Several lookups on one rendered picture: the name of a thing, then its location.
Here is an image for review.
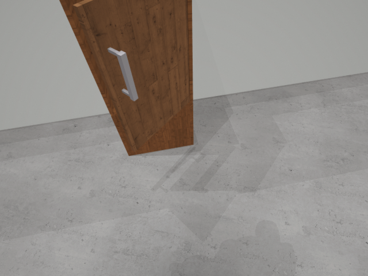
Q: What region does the cupboard door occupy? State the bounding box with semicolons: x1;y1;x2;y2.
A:
73;0;190;152

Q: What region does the handle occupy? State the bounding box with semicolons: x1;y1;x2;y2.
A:
108;47;138;101

